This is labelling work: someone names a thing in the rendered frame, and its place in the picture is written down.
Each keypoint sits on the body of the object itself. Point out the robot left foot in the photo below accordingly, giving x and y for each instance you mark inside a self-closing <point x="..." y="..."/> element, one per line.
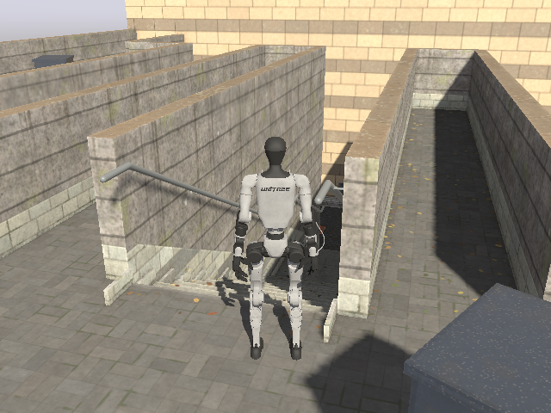
<point x="256" y="352"/>

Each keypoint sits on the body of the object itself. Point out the robot foot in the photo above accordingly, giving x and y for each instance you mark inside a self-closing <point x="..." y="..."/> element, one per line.
<point x="256" y="352"/>
<point x="295" y="352"/>

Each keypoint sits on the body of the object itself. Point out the robot right foot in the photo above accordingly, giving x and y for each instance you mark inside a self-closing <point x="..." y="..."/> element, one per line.
<point x="295" y="352"/>

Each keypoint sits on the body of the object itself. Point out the robot right hand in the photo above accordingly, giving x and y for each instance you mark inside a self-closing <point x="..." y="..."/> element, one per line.
<point x="313" y="269"/>

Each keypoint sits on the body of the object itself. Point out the right robot forearm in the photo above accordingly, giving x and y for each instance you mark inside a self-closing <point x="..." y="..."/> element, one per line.
<point x="311" y="237"/>

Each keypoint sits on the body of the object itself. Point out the left robot forearm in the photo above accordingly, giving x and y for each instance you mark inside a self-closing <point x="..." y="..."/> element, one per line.
<point x="239" y="239"/>

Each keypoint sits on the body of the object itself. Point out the robot left hand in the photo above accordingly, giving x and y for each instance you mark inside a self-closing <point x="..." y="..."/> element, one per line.
<point x="237" y="269"/>

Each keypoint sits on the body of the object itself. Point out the robot right upper arm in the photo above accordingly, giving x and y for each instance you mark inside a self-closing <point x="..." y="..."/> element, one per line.
<point x="305" y="197"/>

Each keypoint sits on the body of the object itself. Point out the robot left upper arm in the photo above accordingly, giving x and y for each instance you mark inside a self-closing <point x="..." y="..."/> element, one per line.
<point x="245" y="197"/>

